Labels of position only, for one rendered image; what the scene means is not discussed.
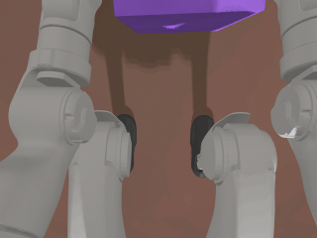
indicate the robot right foot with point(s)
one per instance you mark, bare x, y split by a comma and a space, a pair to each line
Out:
199, 128

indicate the right robot upper arm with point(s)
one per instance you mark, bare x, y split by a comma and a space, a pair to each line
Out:
294, 116

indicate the right robot shin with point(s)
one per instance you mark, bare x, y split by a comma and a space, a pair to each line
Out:
238, 118

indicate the robot right forearm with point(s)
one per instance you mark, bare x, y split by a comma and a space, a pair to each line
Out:
298, 31

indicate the left robot upper arm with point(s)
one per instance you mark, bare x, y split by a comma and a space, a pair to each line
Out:
49, 123

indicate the carton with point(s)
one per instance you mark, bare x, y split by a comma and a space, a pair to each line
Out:
184, 16

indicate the robot left forearm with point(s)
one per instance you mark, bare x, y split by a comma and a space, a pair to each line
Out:
61, 58

